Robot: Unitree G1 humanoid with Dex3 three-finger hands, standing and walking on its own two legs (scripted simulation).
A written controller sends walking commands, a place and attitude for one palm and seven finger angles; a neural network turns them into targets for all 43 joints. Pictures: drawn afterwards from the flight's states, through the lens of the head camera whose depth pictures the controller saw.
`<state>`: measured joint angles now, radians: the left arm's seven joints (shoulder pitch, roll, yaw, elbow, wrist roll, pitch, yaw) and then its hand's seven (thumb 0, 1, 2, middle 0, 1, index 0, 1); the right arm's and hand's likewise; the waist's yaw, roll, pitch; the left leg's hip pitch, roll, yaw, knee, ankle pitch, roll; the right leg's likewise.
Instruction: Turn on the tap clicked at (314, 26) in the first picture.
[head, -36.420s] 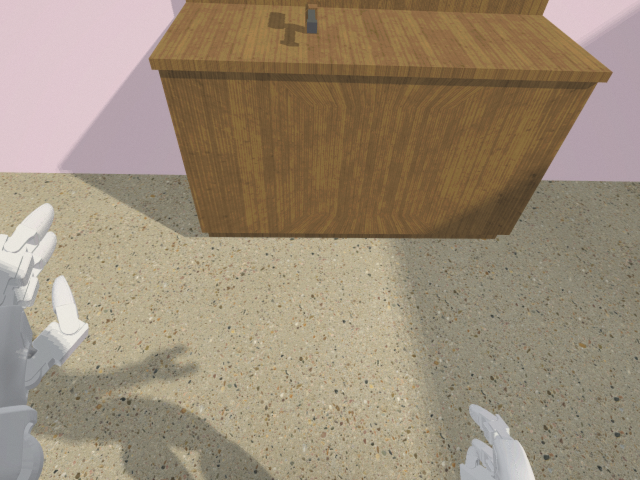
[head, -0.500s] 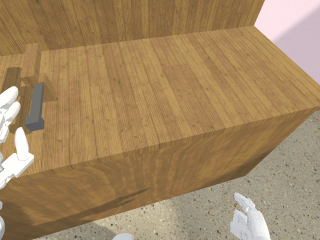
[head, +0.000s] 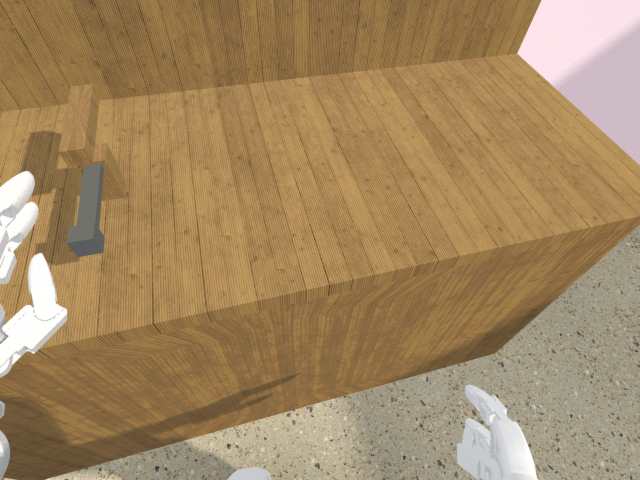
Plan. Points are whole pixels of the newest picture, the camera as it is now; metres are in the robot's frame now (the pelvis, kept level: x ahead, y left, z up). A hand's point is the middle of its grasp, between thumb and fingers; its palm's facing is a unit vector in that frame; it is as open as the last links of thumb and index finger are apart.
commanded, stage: shuffle to correct the standing spot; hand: left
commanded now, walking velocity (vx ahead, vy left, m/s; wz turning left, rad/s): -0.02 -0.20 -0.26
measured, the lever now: (86, 239) +0.35 +0.30 +0.10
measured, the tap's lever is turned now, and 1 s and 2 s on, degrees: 0 0 0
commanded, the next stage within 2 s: come to a stop and stand still in 1.38 s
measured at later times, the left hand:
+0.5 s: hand (76, 301) +0.23 +0.23 +0.17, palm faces +0.30 -0.84 -0.44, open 7.4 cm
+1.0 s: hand (84, 306) +0.23 +0.22 +0.17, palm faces +0.30 -0.86 -0.42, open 7.4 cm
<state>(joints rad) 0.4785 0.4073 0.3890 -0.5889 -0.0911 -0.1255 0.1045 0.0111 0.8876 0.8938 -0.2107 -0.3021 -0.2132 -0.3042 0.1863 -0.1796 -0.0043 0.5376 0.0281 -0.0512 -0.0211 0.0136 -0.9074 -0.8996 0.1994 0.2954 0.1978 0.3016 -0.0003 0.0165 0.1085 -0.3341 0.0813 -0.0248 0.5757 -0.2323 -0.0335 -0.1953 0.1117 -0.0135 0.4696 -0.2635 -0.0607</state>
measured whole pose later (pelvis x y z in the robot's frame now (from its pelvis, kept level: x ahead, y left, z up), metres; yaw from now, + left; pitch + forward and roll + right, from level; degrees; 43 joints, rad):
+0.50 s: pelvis +0.01 -0.01 +0.00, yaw +0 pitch +0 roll -2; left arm 0.49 0.42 0.40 -0.60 -0.10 -0.12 0.10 0.01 0.89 0.89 -0.21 -0.30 -0.21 -0.30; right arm 0.19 -0.19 -0.02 0.54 0.03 -0.04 -0.02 0.01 -0.91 -0.90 0.20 0.30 0.20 0.30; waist -0.01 0.02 0.11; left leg -0.34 0.09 -0.02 0.59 -0.25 -0.04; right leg -0.20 0.12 -0.01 0.48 -0.28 -0.07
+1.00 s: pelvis +0.01 -0.01 +0.00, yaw -1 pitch -1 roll -2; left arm 0.49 0.41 0.39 -0.60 -0.10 -0.12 0.10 0.01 0.89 0.89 -0.21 -0.30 -0.21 -0.30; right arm 0.17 -0.19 -0.01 0.53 0.03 -0.03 -0.02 0.01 -0.91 -0.90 0.20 0.30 0.20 0.30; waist -0.01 0.02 0.11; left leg -0.34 0.09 -0.02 0.61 -0.26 -0.04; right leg -0.21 0.12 -0.01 0.52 -0.29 -0.08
